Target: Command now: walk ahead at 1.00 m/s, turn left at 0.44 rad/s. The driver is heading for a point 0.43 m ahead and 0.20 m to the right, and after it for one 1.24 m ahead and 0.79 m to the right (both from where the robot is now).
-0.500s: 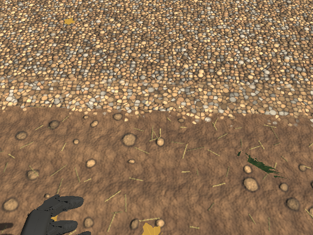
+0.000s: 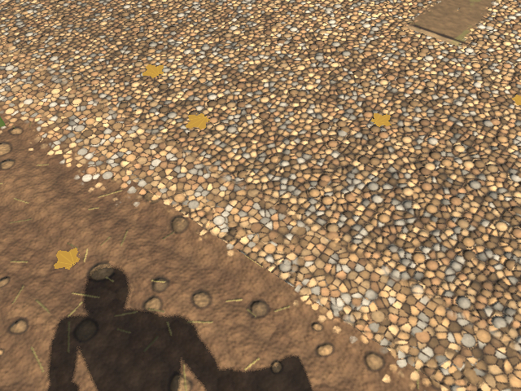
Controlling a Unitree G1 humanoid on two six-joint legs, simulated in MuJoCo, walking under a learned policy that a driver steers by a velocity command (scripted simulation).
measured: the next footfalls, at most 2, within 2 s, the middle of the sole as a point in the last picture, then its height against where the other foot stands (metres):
right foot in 0.34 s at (354, 366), level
left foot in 0.76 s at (328, 216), level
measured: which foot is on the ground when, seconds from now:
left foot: down 0.00-0.36, up 0.38-0.74, down 0.76-1.00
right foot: up 0.00-0.32, down 0.34-0.76, up 0.78-1.00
